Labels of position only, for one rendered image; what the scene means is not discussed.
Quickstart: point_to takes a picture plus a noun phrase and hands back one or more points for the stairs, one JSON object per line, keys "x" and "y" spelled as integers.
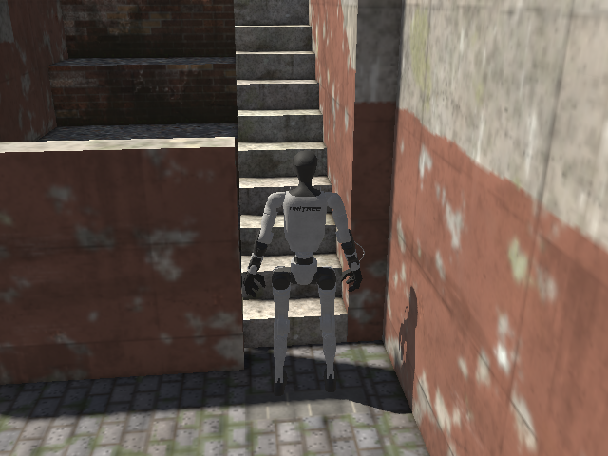
{"x": 278, "y": 116}

